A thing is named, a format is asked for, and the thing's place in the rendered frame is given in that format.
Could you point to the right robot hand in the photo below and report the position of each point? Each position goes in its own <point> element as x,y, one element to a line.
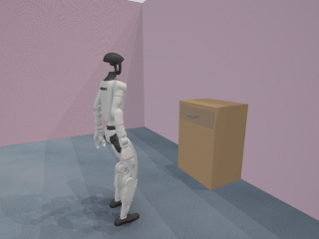
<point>127,153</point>

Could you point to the robot left shin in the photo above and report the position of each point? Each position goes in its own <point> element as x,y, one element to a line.
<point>118,184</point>

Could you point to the robot right upper arm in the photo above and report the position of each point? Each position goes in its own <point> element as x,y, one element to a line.
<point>119,92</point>

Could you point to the cabinet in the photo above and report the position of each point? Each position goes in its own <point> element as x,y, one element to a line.
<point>213,157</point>

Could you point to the robot left forearm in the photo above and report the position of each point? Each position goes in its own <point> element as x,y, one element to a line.
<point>98,121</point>

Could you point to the robot left upper arm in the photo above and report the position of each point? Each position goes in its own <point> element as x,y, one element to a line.
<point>98,104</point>

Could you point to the left robot hand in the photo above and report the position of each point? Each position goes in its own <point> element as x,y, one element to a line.
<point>99,136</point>

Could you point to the drawer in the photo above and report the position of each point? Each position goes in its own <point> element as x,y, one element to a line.
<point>205,117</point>

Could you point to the robot left thigh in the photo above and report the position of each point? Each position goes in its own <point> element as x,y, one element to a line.
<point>119,167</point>

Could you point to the handle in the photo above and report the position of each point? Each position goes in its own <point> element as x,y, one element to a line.
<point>191,116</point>

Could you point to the robot right forearm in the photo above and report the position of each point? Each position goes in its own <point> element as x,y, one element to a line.
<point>120,128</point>

